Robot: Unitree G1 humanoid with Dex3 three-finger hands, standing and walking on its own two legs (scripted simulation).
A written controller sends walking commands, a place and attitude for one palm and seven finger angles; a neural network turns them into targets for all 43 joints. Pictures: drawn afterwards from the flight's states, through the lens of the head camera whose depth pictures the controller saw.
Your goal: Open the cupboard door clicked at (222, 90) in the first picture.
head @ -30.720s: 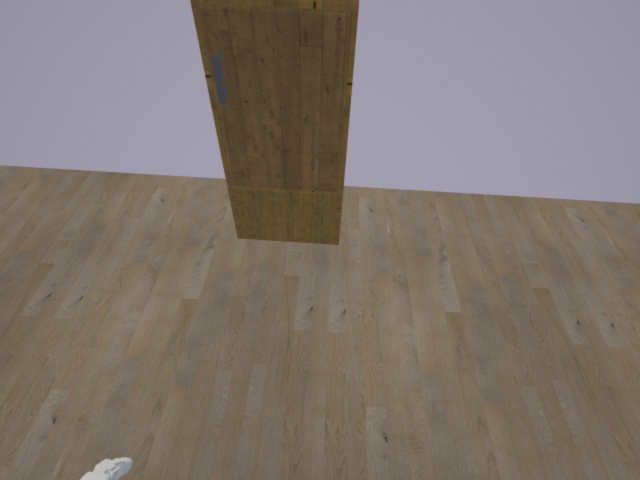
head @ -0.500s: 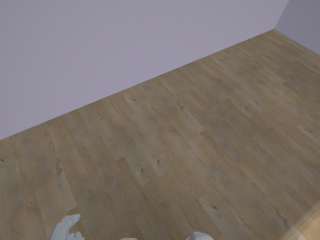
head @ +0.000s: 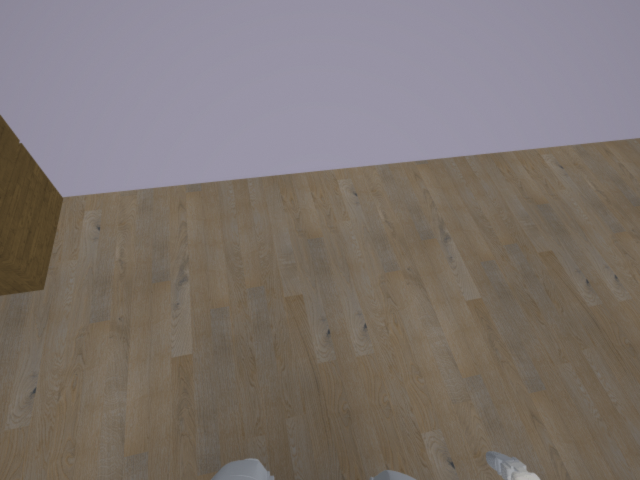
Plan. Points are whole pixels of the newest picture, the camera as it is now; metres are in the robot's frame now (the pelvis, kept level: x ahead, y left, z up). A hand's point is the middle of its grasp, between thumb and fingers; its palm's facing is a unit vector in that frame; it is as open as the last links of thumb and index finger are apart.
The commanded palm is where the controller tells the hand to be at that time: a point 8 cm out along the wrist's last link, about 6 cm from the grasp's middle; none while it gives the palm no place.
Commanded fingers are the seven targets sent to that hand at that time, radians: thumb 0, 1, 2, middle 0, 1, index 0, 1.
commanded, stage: turn to face it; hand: left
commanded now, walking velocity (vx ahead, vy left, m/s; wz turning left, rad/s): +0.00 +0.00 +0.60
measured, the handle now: out of the picture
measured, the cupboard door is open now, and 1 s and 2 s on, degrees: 46 46 46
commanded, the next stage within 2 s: take the last steps up to it in 1.56 s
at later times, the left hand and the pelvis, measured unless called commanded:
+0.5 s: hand out of the picture +0.04 +0.15 -0.13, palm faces +0.29 -0.92 -0.27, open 7.3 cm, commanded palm none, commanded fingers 0.00 0.90 0.90 -0.20 -0.30 -0.20 -0.30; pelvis +0.02 -0.06 +0.02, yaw +18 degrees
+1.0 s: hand out of the picture +0.02 +0.19 -0.13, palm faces +0.56 -0.78 -0.26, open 7.3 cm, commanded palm none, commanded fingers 0.00 0.90 0.90 -0.20 -0.30 -0.20 -0.30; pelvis +0.04 -0.06 +0.02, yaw +34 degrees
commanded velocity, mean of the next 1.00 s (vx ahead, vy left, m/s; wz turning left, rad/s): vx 0.00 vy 0.00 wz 0.60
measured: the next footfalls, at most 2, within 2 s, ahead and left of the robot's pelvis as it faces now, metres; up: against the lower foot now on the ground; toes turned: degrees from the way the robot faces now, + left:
right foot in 0.32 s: +0.07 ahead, -0.16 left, +0.00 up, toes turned +8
left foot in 0.68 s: +0.03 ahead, +0.07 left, +0.00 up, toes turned +30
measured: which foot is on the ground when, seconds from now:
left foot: down 0.00-0.30, up 0.32-0.66, down 0.68-1.00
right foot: up 0.00-0.30, down 0.32-0.68, up 0.70-1.00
